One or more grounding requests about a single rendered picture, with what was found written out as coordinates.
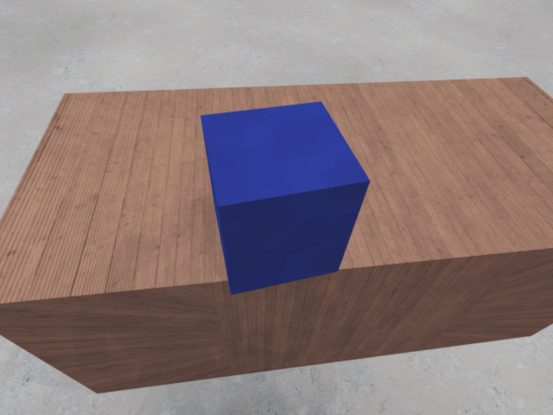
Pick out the pedestal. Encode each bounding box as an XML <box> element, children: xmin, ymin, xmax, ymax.
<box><xmin>0</xmin><ymin>77</ymin><xmax>553</xmax><ymax>393</ymax></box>

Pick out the carton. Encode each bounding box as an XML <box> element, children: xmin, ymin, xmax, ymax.
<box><xmin>200</xmin><ymin>101</ymin><xmax>370</xmax><ymax>295</ymax></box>

